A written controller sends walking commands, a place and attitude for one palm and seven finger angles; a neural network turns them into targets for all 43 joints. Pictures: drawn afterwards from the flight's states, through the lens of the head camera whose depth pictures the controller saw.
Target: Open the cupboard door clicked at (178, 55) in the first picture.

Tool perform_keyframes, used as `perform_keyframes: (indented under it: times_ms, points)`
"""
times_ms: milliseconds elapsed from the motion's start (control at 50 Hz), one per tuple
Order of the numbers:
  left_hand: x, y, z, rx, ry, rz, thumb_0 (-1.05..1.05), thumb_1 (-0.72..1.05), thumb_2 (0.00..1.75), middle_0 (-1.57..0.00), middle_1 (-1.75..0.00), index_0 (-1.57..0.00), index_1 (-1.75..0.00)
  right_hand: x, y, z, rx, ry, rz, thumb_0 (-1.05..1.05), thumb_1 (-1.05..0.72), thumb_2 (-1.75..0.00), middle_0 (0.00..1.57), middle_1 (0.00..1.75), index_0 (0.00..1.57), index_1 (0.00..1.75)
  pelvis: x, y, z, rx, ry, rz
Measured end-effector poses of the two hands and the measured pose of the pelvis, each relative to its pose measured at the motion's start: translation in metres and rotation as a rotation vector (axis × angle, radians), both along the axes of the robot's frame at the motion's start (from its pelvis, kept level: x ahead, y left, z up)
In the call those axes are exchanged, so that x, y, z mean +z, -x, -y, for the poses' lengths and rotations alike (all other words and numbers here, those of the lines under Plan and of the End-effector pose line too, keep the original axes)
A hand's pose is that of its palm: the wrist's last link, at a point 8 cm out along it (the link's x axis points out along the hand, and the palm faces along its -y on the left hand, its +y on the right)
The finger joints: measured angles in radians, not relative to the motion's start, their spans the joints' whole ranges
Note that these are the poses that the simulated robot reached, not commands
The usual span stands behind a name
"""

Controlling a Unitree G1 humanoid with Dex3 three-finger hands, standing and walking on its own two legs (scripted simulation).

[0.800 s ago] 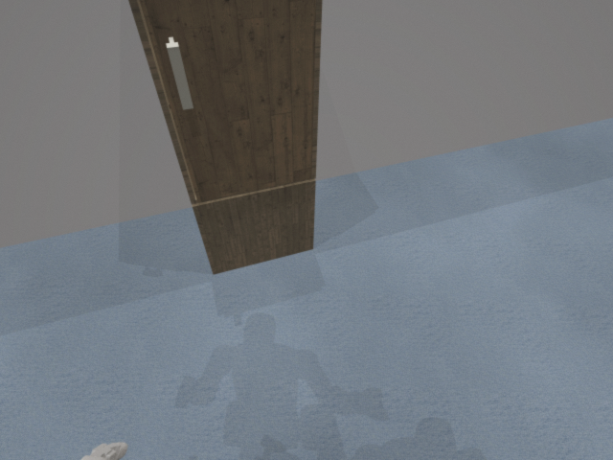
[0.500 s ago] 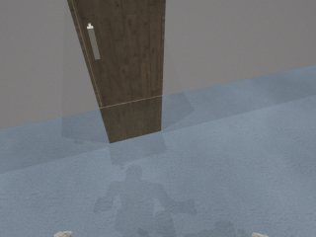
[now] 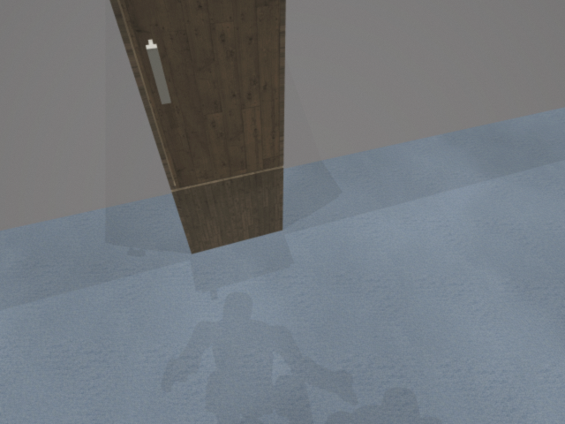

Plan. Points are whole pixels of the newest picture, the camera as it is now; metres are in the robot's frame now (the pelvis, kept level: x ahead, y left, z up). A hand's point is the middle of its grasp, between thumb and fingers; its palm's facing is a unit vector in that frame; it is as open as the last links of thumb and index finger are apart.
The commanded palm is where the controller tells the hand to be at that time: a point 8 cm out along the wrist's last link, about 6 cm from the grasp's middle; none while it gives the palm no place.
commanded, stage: stand and wait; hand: left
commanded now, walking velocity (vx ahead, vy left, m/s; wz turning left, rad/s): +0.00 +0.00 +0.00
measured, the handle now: (158, 71) +0.89 +0.38 +0.07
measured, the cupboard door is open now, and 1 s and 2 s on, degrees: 0 0 0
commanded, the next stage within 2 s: look at it before walking up in 0.02 s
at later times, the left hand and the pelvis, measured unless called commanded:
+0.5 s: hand out of the picture +0.07 +0.25 -0.15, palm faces -0.02 -0.94 -0.33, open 7.4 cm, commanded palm none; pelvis +0.00 +0.00 +0.00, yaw +0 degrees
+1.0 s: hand out of the picture +0.06 +0.24 -0.17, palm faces +0.05 -0.95 -0.29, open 7.4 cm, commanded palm none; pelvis +0.00 +0.01 -0.01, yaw +4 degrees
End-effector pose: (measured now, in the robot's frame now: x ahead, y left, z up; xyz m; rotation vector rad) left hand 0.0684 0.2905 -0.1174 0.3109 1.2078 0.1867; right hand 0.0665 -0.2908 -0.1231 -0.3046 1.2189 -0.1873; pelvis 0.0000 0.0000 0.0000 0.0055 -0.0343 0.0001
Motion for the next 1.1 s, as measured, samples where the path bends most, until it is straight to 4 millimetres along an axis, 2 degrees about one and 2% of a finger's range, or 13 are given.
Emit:
perform_keyframes:
  times_ms: [240, 500, 840, 960, 1100]
  points:
    - [0.002, -0.003, 0.002, -0.006, 0.001, 0.017, 0.01, 0.90, 0.90, -0.20, -0.30, -0.20, -0.30, 0.000, 0.002, -0.002, 0.000, -0.007, 0.006, 0.01, -0.91, -0.90, 0.20, 0.30, 0.20, 0.30, 0.001, 0.002, 0.000, -0.002, 0.000, 0.000]
    - [0.000, 0.003, 0.001, 0.001, 0.002, -0.006, 0.01, 0.90, 0.90, -0.20, -0.30, -0.20, -0.30, 0.001, 0.001, 0.000, 0.003, -0.002, -0.001, 0.01, -0.91, -0.90, 0.20, 0.30, 0.20, 0.30, 0.001, 0.001, 0.001, -0.001, 0.000, -0.005]
    - [-0.002, 0.000, -0.001, 0.011, 0.003, -0.005, 0.01, 0.90, 0.90, -0.20, -0.30, -0.20, -0.30, 0.003, -0.009, -0.002, 0.008, 0.004, 0.002, 0.01, -0.91, -0.90, 0.20, 0.30, 0.20, 0.30, 0.001, -0.003, -0.001, 0.009, 0.002, -0.008]
    - [-0.011, 0.007, 0.006, 0.056, 0.024, 0.012, 0.01, 0.90, 0.90, -0.20, -0.30, -0.20, -0.30, -0.008, -0.007, -0.019, 0.031, -0.023, -0.027, 0.00, -0.91, -0.90, 0.20, 0.30, 0.20, 0.30, -0.005, 0.002, -0.005, 0.050, 0.009, -0.017]
    - [-0.037, 0.043, 0.005, 0.143, 0.099, 0.009, 0.01, 0.90, 0.90, -0.20, -0.30, -0.20, -0.30, -0.016, 0.000, -0.061, 0.073, -0.042, -0.078, 0.00, -0.91, -0.90, 0.20, 0.30, 0.20, 0.30, -0.015, 0.012, -0.025, 0.144, 0.028, 0.000]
